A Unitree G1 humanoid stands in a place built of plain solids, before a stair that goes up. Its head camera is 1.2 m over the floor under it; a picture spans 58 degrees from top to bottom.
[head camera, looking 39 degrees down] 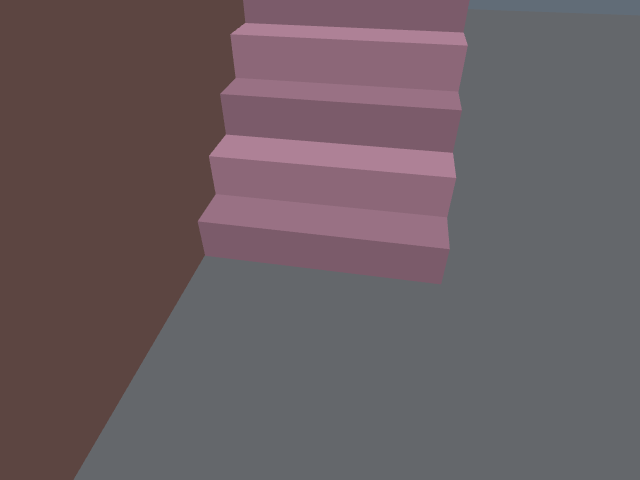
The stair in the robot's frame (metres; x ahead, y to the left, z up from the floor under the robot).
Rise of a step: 0.18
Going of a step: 0.20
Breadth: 0.98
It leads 10 degrees to the right of straight ahead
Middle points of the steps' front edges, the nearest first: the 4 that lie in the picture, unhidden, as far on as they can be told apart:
1.29 0.00 0.18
1.49 -0.03 0.36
1.69 -0.07 0.54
1.89 -0.10 0.72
